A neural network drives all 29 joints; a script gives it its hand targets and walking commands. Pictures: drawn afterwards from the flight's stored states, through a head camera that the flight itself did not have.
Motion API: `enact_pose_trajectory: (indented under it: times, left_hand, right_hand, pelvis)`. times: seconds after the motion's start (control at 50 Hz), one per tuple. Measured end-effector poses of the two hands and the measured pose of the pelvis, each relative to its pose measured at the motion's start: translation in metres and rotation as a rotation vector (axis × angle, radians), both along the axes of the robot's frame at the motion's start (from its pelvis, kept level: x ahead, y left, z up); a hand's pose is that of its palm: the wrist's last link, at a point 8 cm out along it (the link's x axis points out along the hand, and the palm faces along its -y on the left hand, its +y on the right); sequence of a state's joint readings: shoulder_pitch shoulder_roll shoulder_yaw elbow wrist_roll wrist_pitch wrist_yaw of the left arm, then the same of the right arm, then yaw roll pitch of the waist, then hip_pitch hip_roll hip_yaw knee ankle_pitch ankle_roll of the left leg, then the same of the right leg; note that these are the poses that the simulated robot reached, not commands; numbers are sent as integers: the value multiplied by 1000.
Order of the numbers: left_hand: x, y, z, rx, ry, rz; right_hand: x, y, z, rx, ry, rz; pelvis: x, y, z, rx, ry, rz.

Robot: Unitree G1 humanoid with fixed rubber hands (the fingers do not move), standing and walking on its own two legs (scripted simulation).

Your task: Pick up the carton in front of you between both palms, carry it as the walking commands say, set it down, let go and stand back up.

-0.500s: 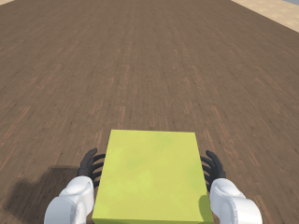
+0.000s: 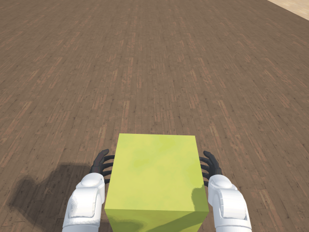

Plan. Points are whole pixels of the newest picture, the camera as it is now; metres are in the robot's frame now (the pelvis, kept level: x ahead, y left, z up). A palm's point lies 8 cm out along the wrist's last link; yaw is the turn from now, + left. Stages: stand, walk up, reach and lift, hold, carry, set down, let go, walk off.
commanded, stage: carry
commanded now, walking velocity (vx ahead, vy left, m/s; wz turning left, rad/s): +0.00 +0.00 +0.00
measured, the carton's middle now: (155, 190) +0.27 +0.00 -0.04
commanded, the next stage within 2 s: hold in 0.58 s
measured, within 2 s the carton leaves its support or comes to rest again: neither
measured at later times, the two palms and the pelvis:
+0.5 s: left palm (99, 172) +0.28 +0.15 +0.04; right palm (213, 173) +0.29 -0.15 +0.03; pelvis +0.00 +0.00 +0.00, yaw +0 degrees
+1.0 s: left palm (96, 182) +0.25 +0.15 +0.04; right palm (219, 192) +0.23 -0.15 +0.04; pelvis -0.03 +0.01 +0.00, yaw -3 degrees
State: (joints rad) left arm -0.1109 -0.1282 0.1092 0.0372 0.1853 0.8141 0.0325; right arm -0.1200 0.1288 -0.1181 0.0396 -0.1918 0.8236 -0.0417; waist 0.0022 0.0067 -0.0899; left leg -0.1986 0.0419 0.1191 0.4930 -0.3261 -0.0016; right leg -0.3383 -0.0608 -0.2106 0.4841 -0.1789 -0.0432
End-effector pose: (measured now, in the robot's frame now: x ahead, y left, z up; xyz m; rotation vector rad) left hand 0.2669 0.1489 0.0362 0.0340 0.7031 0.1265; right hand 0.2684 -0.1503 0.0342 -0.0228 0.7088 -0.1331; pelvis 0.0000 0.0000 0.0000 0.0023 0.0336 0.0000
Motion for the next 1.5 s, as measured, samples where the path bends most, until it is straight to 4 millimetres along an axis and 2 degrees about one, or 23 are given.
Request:
enact_pose_trajectory:
  times: [0.14,0.32,0.58,0.68,0.88,1.06,1.28,1.4,1.5]
  left_hand:
    - [11,-2,-11,8,-28,-8]
    - [19,-3,1,3,-69,-3]
    - [18,-2,-1,0,-44,-2]
    - [10,-1,4,21,-45,-27]
    - [-2,-7,5,24,-52,-88]
    - [-19,0,6,16,-65,-64]
    - [-26,10,10,10,-75,20]
    - [-15,6,11,9,-70,30]
    - [3,2,1,-8,-52,35]
  right_hand:
    - [10,-2,-11,-7,-28,2]
    - [18,-3,0,1,-69,-2]
    - [17,-2,-1,-4,-44,3]
    - [6,-2,1,-3,-47,-3]
    - [-25,-7,-1,0,-54,-62]
    - [-34,0,3,7,-67,-48]
    - [-18,9,8,27,-77,19]
    - [-4,5,7,41,-72,18]
    - [12,1,-2,74,-56,-11]
  pelvis:
    - [-3,-1,0,1,3,0]
    - [-1,-2,-1,0,10,1]
    - [1,-2,-2,-1,6,1]
    - [-3,1,6,-7,-72,-21]
    - [-23,12,6,-10,-145,-58]
    - [-39,13,3,-6,-188,-35]
    - [-39,2,0,-1,-197,22]
    - [-33,-5,0,-3,-189,34]
    - [-29,-9,-3,-6,-164,34]
